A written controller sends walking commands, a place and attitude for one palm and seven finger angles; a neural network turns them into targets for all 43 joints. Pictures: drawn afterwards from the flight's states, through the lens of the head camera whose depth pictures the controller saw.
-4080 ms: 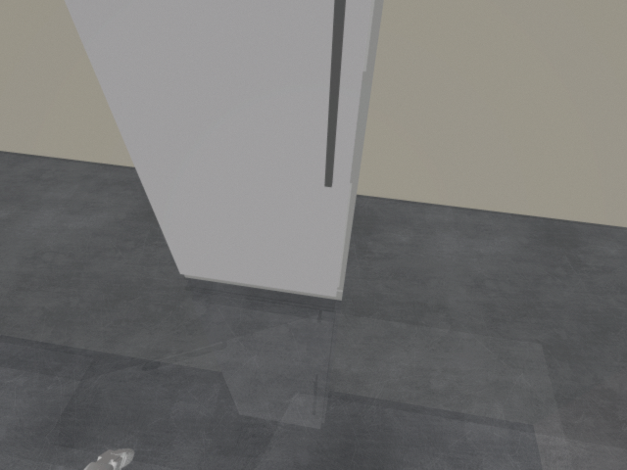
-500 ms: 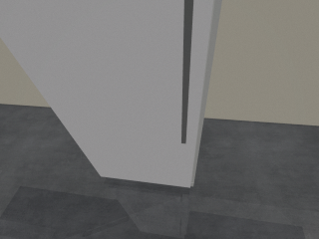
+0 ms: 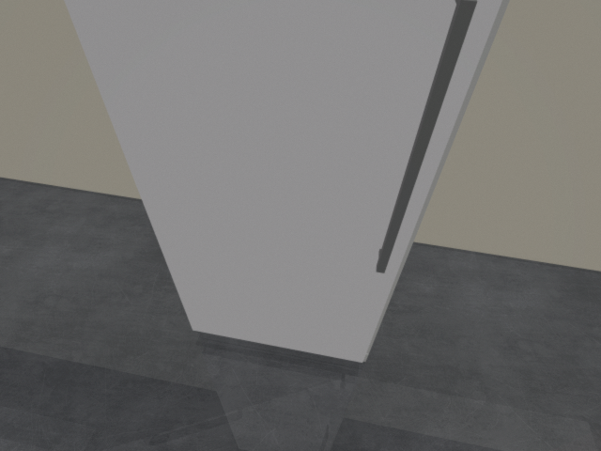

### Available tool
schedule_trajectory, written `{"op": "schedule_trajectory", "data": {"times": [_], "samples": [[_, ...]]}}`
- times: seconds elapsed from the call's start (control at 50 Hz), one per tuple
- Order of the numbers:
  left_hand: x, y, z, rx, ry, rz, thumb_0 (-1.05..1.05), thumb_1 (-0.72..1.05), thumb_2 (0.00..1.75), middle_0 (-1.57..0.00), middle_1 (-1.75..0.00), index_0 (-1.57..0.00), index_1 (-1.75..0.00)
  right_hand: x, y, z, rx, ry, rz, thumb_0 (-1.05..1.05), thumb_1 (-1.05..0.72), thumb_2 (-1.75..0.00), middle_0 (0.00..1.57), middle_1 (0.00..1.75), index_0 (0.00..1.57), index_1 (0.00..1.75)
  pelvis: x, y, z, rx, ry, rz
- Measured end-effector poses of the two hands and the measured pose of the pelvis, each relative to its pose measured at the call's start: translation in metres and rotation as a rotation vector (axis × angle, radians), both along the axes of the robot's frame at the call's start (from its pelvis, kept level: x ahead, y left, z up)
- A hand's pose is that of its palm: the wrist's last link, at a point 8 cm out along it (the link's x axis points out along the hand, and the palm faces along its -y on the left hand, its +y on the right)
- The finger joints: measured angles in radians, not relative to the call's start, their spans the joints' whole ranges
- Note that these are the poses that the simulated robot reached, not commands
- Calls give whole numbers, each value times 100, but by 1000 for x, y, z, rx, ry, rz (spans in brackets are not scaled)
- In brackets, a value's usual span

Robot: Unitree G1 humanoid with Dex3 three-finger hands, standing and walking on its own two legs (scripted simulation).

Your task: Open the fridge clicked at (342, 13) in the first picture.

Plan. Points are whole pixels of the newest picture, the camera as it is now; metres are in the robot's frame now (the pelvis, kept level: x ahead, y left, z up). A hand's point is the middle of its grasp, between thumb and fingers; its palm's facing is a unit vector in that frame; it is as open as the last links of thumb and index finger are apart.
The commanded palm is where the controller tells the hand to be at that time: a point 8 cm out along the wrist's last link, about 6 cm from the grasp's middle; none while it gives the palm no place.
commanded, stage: come to a stop and stand still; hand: right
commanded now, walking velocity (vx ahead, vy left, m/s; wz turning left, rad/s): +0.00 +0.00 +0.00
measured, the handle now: (410, 169) +0.52 -0.12 +0.12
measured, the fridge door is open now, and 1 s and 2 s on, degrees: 0 0 0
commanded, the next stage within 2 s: look again from close up in 0.60 s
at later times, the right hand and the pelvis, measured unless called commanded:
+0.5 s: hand out of the picture -0.02 -0.16 -0.18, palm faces +0.05 +0.99 -0.14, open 7.3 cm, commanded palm none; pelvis +0.01 -0.01 +0.00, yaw +0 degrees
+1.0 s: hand out of the picture +0.03 -0.22 -0.18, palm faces +0.01 +0.98 -0.21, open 7.3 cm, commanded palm none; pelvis -0.01 -0.04 -0.01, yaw +0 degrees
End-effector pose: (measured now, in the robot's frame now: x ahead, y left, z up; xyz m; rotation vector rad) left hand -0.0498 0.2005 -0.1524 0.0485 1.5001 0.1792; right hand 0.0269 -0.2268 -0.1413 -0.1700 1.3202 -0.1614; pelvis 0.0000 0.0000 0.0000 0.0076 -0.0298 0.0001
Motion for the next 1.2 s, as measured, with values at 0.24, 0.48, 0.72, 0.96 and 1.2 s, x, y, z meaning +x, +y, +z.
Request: {"op": "schedule_trajectory", "data": {"times": [0.24, 0.48, 0.72, 0.96, 1.2], "samples": [[35, 9, 6, 28, -34, -45, 0, 91, 90, -20, -30, -20, -30, -50, 29, -6, 77, 142, -53, 0, -92, -89, 20, 29, 20, 29, 7, 3, 2, -3, 7, 0], [64, 12, 10, 64, -82, -71, 1, 93, 90, -20, -30, -20, -30, -52, 23, -6, 83, 156, -59, 0, -91, -89, 20, 29, 20, 29, 15, -6, 3, -6, 6, 3], [65, 4, 9, 56, -89, -73, 1, 93, 90, -20, -30, -20, -30, -20, -6, -3, 26, 81, -21, 0, -91, -90, 20, 29, 20, 29, 16, -16, 3, -2, 8, 5], [70, -12, 7, 76, -214, -89, 1, 93, 90, -20, -30, -20, -30, -2, -41, -6, 1, -43, 23, 0, -91, -90, 20, 29, 20, 29, -2, -40, -6, 1, -11, -3], [61, -18, 14, 79, -219, -116, 1, 92, 90, -20, -30, -20, -30, -29, -56, -5, 2, -20, 10, 0, -91, -90, 20, 29, 20, 29, -15, -48, -4, -1, 2, -11]]}}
